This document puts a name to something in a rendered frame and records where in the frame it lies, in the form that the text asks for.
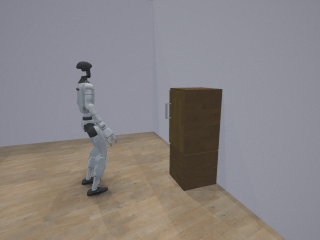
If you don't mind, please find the right robot forearm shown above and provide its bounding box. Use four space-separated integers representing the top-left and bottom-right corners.
88 104 107 131

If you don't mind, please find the right robot upper arm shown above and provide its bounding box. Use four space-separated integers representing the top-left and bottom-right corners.
83 83 94 112

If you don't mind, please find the cupboard door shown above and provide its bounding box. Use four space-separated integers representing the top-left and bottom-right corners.
169 90 186 152

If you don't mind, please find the right robot foot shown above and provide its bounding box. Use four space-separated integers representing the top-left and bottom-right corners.
87 187 108 196

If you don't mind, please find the robot left shin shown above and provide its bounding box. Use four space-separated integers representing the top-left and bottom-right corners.
86 152 100 180

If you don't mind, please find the handle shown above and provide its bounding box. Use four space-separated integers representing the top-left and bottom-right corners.
165 103 171 119

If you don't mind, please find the right robot hand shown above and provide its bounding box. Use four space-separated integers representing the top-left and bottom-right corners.
102 128 118 146

